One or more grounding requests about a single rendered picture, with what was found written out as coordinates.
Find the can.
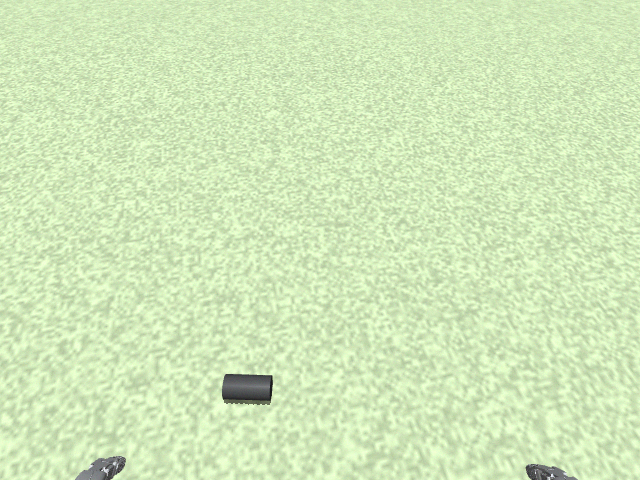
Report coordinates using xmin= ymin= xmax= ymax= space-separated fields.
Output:
xmin=222 ymin=374 xmax=273 ymax=401

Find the right robot hand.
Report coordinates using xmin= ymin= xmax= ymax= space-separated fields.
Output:
xmin=526 ymin=464 xmax=578 ymax=480

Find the left robot hand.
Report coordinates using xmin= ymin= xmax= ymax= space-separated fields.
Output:
xmin=75 ymin=456 xmax=126 ymax=480

